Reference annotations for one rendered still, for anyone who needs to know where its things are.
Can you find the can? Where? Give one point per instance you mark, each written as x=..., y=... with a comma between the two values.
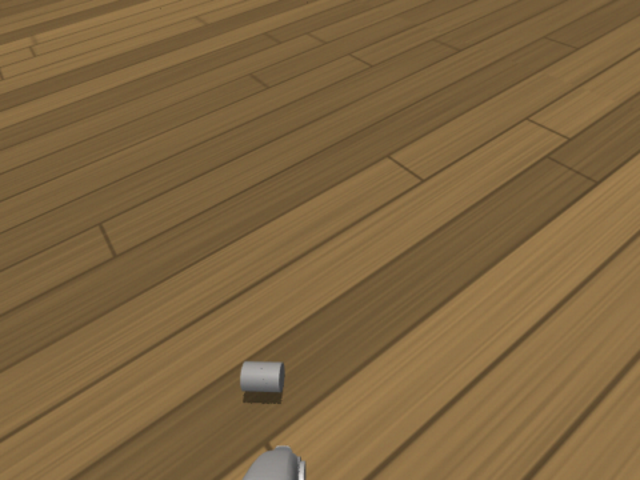
x=262, y=376

